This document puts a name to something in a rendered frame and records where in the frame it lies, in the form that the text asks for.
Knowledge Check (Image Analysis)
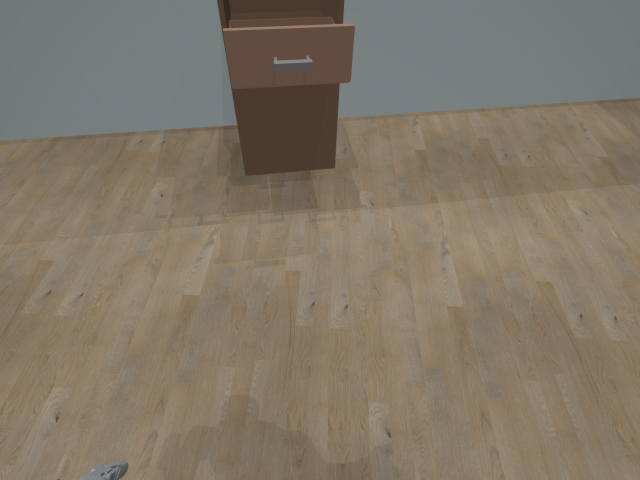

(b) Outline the cabinet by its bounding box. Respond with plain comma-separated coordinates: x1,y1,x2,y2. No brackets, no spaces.
217,0,344,176

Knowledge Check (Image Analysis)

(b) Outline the drawer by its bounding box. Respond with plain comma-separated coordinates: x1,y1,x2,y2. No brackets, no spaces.
223,17,355,89

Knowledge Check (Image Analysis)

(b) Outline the handle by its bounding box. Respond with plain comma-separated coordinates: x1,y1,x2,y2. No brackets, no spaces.
274,56,313,72

